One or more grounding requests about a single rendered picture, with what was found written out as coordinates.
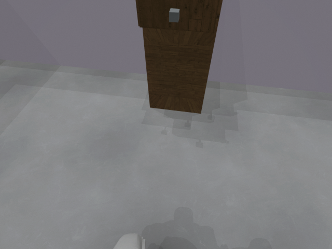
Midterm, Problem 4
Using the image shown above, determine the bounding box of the drawer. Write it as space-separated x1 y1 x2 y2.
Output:
136 0 220 33

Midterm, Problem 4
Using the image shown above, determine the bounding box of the robot left thigh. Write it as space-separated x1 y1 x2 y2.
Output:
113 233 146 249

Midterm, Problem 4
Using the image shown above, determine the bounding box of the handle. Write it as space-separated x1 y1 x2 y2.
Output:
169 8 180 22

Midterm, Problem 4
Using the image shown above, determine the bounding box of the cabinet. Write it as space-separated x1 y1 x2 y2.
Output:
143 0 223 114

